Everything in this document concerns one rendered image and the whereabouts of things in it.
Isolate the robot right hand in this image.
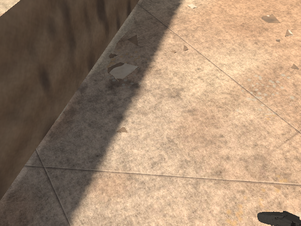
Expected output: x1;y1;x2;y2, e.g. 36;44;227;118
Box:
257;211;301;226

